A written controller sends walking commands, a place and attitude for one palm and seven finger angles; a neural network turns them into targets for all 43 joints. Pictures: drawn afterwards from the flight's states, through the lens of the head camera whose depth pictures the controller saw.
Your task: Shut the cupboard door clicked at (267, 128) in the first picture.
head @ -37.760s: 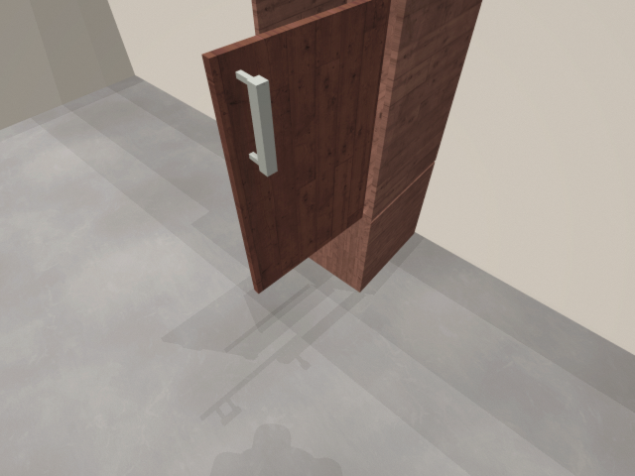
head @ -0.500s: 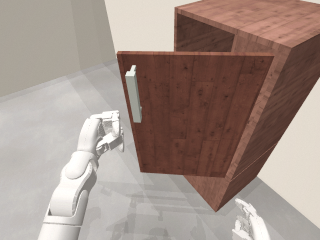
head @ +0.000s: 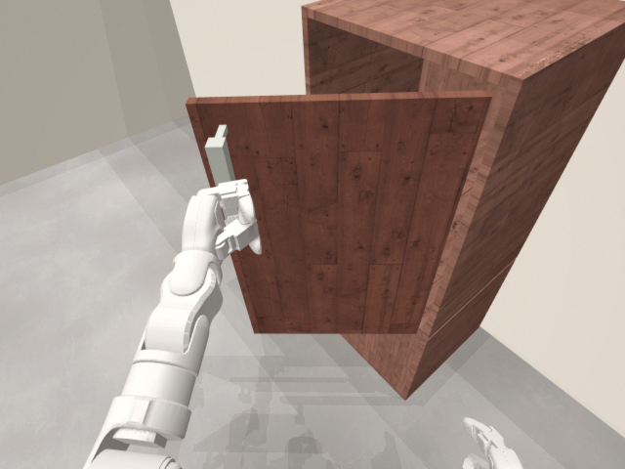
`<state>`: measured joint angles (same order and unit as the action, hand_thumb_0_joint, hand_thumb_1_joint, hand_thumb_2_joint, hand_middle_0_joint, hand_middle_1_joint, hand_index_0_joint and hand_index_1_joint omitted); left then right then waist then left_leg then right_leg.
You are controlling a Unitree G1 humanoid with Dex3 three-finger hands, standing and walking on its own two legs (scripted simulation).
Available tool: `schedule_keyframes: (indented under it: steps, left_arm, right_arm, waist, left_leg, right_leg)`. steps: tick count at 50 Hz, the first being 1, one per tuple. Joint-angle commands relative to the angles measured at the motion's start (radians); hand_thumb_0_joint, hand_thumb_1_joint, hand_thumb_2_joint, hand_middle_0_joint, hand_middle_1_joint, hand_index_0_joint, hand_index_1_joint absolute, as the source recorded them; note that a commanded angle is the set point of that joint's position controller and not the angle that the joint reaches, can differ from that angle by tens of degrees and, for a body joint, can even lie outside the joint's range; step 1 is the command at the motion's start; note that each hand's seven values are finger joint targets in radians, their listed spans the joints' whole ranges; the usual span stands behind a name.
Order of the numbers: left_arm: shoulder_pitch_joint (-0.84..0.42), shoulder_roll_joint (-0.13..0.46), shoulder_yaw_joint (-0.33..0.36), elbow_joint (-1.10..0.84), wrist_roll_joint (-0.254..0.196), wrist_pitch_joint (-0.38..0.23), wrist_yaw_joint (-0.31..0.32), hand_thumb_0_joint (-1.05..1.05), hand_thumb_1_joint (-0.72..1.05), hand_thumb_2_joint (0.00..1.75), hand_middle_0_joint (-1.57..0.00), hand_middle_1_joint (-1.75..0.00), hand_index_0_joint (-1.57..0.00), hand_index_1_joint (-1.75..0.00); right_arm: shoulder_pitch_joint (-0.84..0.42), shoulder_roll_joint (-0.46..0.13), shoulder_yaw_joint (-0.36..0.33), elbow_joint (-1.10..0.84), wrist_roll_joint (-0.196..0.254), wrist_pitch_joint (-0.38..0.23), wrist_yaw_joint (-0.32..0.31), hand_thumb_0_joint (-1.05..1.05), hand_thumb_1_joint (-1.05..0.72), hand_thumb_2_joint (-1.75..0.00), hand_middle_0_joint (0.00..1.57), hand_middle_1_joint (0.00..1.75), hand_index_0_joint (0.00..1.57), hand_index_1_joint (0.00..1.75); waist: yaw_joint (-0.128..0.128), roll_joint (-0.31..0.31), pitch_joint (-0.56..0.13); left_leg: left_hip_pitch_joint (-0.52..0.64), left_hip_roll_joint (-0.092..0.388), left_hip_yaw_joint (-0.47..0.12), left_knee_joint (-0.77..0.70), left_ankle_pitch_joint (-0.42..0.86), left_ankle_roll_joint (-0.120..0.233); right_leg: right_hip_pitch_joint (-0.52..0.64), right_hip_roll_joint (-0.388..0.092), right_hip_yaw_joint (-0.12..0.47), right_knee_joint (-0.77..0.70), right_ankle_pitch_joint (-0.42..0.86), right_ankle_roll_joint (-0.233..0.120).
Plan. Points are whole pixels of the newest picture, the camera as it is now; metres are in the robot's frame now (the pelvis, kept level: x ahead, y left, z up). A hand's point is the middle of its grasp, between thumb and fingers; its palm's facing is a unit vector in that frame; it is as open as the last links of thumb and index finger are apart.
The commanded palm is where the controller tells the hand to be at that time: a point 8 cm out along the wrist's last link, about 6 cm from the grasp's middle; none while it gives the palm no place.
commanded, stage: bring the fist close to the handle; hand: left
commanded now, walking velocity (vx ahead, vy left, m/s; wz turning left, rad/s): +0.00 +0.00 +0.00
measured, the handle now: (230, 183) +0.47 +0.14 +0.14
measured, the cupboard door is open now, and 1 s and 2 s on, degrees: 49 39 24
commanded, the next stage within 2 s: push the door shut along its arc in 0.20 s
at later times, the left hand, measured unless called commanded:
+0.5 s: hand (246, 215) +0.38 +0.10 +0.15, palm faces +0.00 -1.00 -0.04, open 3.1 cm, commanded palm +0.37 +0.16 +0.15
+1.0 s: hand (267, 185) +0.45 +0.09 +0.14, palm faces -0.16 -0.99 -0.03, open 3.1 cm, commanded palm +0.44 +0.15 +0.15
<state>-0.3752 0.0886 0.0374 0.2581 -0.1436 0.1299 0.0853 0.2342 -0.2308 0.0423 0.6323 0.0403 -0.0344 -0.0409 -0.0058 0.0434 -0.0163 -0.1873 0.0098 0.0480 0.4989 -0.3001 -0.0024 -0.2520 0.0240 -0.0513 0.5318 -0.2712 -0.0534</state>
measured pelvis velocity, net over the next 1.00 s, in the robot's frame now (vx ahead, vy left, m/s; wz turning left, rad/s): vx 0.00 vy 0.02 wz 0.00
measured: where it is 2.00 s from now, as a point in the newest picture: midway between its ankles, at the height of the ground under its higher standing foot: outside the picture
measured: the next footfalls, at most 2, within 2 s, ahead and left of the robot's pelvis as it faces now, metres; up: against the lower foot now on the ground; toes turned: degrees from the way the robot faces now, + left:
none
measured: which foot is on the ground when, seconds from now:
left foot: down 0.00-1.00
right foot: down 0.00-1.00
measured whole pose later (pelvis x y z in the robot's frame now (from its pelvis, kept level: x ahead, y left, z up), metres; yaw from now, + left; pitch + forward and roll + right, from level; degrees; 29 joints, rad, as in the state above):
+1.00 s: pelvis +0.00 +0.02 +0.00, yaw +0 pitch +5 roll +0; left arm -0.85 0.20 0.10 0.92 -0.15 -0.12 -0.09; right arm 0.33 -0.25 0.02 0.71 0.04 -0.08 -0.04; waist -0.08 0.03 -0.02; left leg -0.32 -0.01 0.06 0.55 -0.31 0.03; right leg -0.38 0.00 -0.04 0.56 -0.27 -0.02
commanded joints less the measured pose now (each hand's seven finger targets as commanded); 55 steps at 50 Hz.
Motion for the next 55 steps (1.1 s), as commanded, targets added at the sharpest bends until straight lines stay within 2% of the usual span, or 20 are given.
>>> schedule_keyframes:
  steps: [1, 6, 7, 10, 14, 17, 19, 22, 23, 27, 29, 31, 34, 35, 38, 41, 43, 50, 52, 55]
  left_arm:
    - [-0.377, 0.134, 0.052, -0.266, 0.014, -0.116, 0.000, 0.00, 0.90, 0.90, -1.30, -1.50, -1.30, -1.50]
    - [-0.397, 0.119, 0.028, -0.221, -0.010, -0.083, -0.036, 0.00, 0.90, 0.90, -1.30, -1.50, -1.30, -1.50]
    - [-0.382, 0.152, 0.057, -0.204, -0.013, -0.078, -0.038, 0.00, 0.90, 0.90, -1.30, -1.50, -1.30, -1.50]
    - [-0.431, 0.114, 0.021, -0.190, -0.028, -0.071, -0.050, 0.00, 0.90, 0.90, -1.30, -1.50, -1.30, -1.50]
    - [-0.509, 0.154, 0.053, -0.138, -0.028, -0.085, -0.032, 0.00, 0.90, 0.90, -1.30, -1.50, -1.30, -1.50]
    - [-0.558, 0.196, 0.074, -0.109, -0.016, -0.108, -0.026, 0.00, 0.90, 0.90, -1.30, -1.50, -1.30, -1.50]
    - [-0.622, 0.175, 0.047, -0.068, -0.012, -0.122, -0.036, 0.00, 0.90, 0.90, -1.30, -1.50, -1.30, -1.50]
    - [-0.648, 0.239, 0.093, 0.030, -0.016, -0.134, -0.057, 0.00, 0.90, 0.90, -1.30, -1.50, -1.30, -1.50]
    - [-0.682, 0.203, 0.060, 0.066, -0.021, -0.135, -0.071, 0.00, 0.90, 0.90, -1.30, -1.50, -1.30, -1.50]
    - [-0.741, 0.269, 0.122, 0.198, -0.033, -0.160, -0.104, 0.00, 0.90, 0.90, -1.30, -1.50, -1.30, -1.50]
    - [-0.776, 0.263, 0.116, 0.216, -0.037, -0.185, -0.126, 0.00, 0.90, 0.90, -1.30, -1.50, -1.30, -1.50]
    - [-0.810, 0.200, 0.063, 0.243, -0.038, -0.208, -0.149, 0.00, 0.90, 0.90, -1.30, -1.50, -1.30, -1.50]
    - [-0.830, 0.235, 0.095, 0.284, -0.035, -0.243, -0.161, 0.00, 0.90, 0.90, -1.30, -1.50, -1.30, -1.50]
    - [-0.851, 0.197, 0.060, 0.287, -0.033, -0.253, -0.168, 0.00, 0.90, 0.90, -1.30, -1.50, -1.30, -1.50]
    - [-0.905, 0.242, 0.087, 0.320, -0.027, -0.279, -0.174, 0.00, 0.90, 0.90, -1.30, -1.50, -1.30, -1.50]
    - [-0.950, 0.200, 0.056, 0.330, -0.022, -0.302, -0.179, 0.00, 0.90, 0.90, -1.30, -1.50, -1.30, -1.50]
    - [-0.979, 0.228, 0.076, 0.334, -0.020, -0.316, -0.180, 0.00, 0.90, 0.90, -1.30, -1.50, -1.30, -1.50]
    - [-1.037, 0.245, 0.097, 0.498, -0.015, -0.340, -0.199, 0.00, 0.90, 0.90, -1.30, -1.50, -1.30, -1.50]
    - [-1.060, 0.302, 0.132, 0.564, -0.010, -0.349, -0.207, 0.00, 0.90, 0.90, -1.30, -1.50, -1.30, -1.50]
    - [-1.091, 0.344, 0.164, 0.600, -0.003, -0.372, -0.226, 0.00, 0.90, 0.90, -1.30, -1.50, -1.30, -1.50]
  right_arm:
    - [-0.120, -0.092, -0.041, -0.164, 0.001, -0.061, -0.005, 0.00, -0.90, -0.90, 0.20, 0.30, 0.20, 0.30]
    - [-0.131, -0.098, -0.039, -0.158, 0.010, -0.057, -0.017, 0.00, -0.90, -0.90, 0.20, 0.30, 0.20, 0.30]
    - [-0.135, -0.104, -0.042, -0.157, 0.011, -0.055, -0.023, 0.00, -0.90, -0.90, 0.20, 0.30, 0.20, 0.30]
    - [-0.145, -0.098, -0.034, -0.154, 0.014, -0.060, -0.028, 0.00, -0.90, -0.90, 0.20, 0.30, 0.20, 0.30]
    - [-0.156, -0.097, -0.030, -0.143, 0.014, -0.063, -0.034, 0.00, -0.90, -0.90, 0.20, 0.30, 0.20, 0.30]
    - [-0.145, -0.104, -0.030, -0.132, 0.010, -0.059, -0.035, 0.00, -0.90, -0.90, 0.20, 0.30, 0.20, 0.30]
    - [-0.139, -0.099, -0.028, -0.128, 0.010, -0.060, -0.036, 0.00, -0.90, -0.90, 0.20, 0.30, 0.20, 0.30]
    - [-0.121, -0.113, -0.030, -0.114, 0.012, -0.051, -0.039, 0.00, -0.90, -0.90, 0.20, 0.30, 0.20, 0.30]
    - [-0.118, -0.110, -0.026, -0.114, 0.014, -0.049, -0.040, 0.00, -0.90, -0.90, 0.20, 0.30, 0.20, 0.30]
    - [-0.080, -0.126, -0.033, -0.099, 0.013, -0.053, -0.041, 0.00, -0.90, -0.90, 0.20, 0.30, 0.20, 0.30]
    - [-0.064, -0.127, -0.036, -0.100, 0.014, -0.058, -0.039, 0.00, -0.90, -0.90, 0.20, 0.30, 0.20, 0.30]
    - [-0.038, -0.127, -0.040, -0.095, 0.017, -0.067, -0.033, 0.00, -0.90, -0.90, 0.20, 0.30, 0.20, 0.30]
    - [0.003, -0.138, -0.051, -0.082, 0.014, -0.073, -0.027, 0.00, -0.90, -0.90, 0.20, 0.30, 0.20, 0.30]
    - [0.009, -0.135, -0.052, -0.081, 0.013, -0.077, -0.024, 0.00, -0.90, -0.90, 0.20, 0.30, 0.20, 0.30]
    - [0.044, -0.149, -0.060, -0.065, 0.012, -0.079, -0.021, 0.00, -0.90, -0.90, 0.20, 0.30, 0.20, 0.30]
    - [0.064, -0.144, -0.065, -0.055, 0.010, -0.086, -0.015, 0.00, -0.90, -0.90, 0.20, 0.30, 0.20, 0.30]
    - [0.081, -0.151, -0.069, -0.046, 0.007, -0.089, -0.014, 0.00, -0.90, -0.90, 0.20, 0.30, 0.20, 0.30]
    - [0.129, -0.158, -0.068, -0.018, -0.001, -0.091, -0.009, 0.00, -0.90, -0.90, 0.20, 0.30, 0.20, 0.30]
    - [0.155, -0.168, -0.071, -0.003, -0.005, -0.086, -0.010, 0.00, -0.90, -0.90, 0.20, 0.30, 0.20, 0.30]
    - [0.164, -0.171, -0.068, -0.012, -0.008, -0.089, -0.007, 0.00, -0.90, -0.90, 0.20, 0.30, 0.20, 0.30]
  waist:
    - [0.032, -0.078, -0.291]
    - [0.010, -0.091, -0.219]
    - [0.014, -0.116, -0.214]
    - [0.003, -0.106, -0.191]
    - [-0.002, -0.110, -0.174]
    - [-0.002, -0.102, -0.209]
    - [-0.018, -0.095, -0.219]
    - [-0.017, -0.094, -0.232]
    - [-0.031, -0.101, -0.213]
    - [-0.030, -0.111, -0.239]
    - [-0.032, -0.100, -0.287]
    - [-0.046, -0.081, -0.303]
    - [-0.048, -0.073, -0.325]
    - [-0.057, -0.065, -0.335]
    - [-0.066, -0.099, -0.337]
    - [-0.074, -0.049, -0.372]
    - [-0.074, -0.028, -0.391]
    - [-0.093, -0.079, -0.356]
    - [-0.101, -0.107, -0.342]
    - [-0.101, -0.085, -0.373]
  left_leg:
    - [0.042, -0.021, 0.000, -0.030, 0.295, 0.031]
    - [0.031, -0.028, -0.004, -0.040, 0.191, 0.036]
    - [0.027, -0.026, -0.005, -0.044, 0.176, 0.037]
    - [0.026, -0.030, -0.011, -0.047, 0.139, 0.037]
    - [0.007, -0.031, -0.017, -0.048, 0.076, 0.036]
    - [0.008, -0.030, -0.023, -0.051, 0.091, 0.036]
    - [0.009, -0.031, -0.025, -0.047, 0.099, 0.037]
    - [-0.010, -0.029, -0.029, -0.046, 0.107, 0.034]
    - [-0.017, -0.029, -0.030, -0.049, 0.101, 0.035]
    - [-0.036, -0.029, -0.035, -0.037, 0.118, 0.035]
    - [-0.027, -0.028, -0.035, -0.031, 0.160, 0.034]
    - [-0.005, -0.027, -0.039, -0.025, 0.190, 0.031]
    - [0.010, -0.021, -0.043, -0.012, 0.238, 0.032]
    - [0.019, -0.023, -0.042, -0.009, 0.251, 0.032]
    - [0.014, -0.016, -0.054, -0.008, 0.265, 0.032]
    - [0.048, -0.015, -0.053, 0.003, 0.308, 0.029]
    - [0.075, -0.009, -0.061, 0.008, 0.347, 0.025]
    - [0.027, -0.010, -0.058, 0.013, 0.345, 0.026]
    - [-0.012, -0.012, -0.051, 0.015, 0.308, 0.030]
    - [-0.042, -0.019, -0.048, 0.023, 0.293, 0.031]
  right_leg:
    - [0.173, -0.038, 0.046, -0.061, 0.407, 0.042]
    - [0.123, -0.038, 0.056, -0.113, 0.271, 0.049]
    - [0.131, -0.040, 0.058, -0.126, 0.239, 0.052]
    - [0.096, -0.040, 0.062, -0.141, 0.176, 0.052]
    - [0.070, -0.047, 0.082, -0.166, 0.050, 0.052]
    - [0.093, -0.047, 0.077, -0.148, 0.075, 0.048]
    - [0.081, -0.045, 0.075, -0.134, 0.106, 0.048]
    - [0.095, -0.043, 0.072, -0.123, 0.126, 0.045]
    - [0.078, -0.042, 0.068, -0.122, 0.124, 0.045]
    - [0.077, -0.041, 0.066, -0.108, 0.150, 0.042]
    - [0.088, -0.039, 0.057, -0.082, 0.212, 0.036]
    - [0.058, -0.031, 0.040, -0.064, 0.250, 0.030]
    - [0.042, -0.025, 0.032, -0.045, 0.291, 0.027]
    - [0.034, -0.024, 0.029, -0.039, 0.308, 0.027]
    - [0.021, -0.019, 0.023, -0.031, 0.305, 0.026]
    - [-0.002, -0.015, 0.021, -0.018, 0.331, 0.024]
    - [-0.014, -0.014, 0.021, -0.012, 0.340, 0.023]
    - [-0.036, -0.008, 0.021, -0.003, 0.351, 0.024]
    - [-0.028, -0.011, 0.025, -0.006, 0.339, 0.027]
    - [-0.017, -0.011, 0.034, 0.009, 0.354, 0.024]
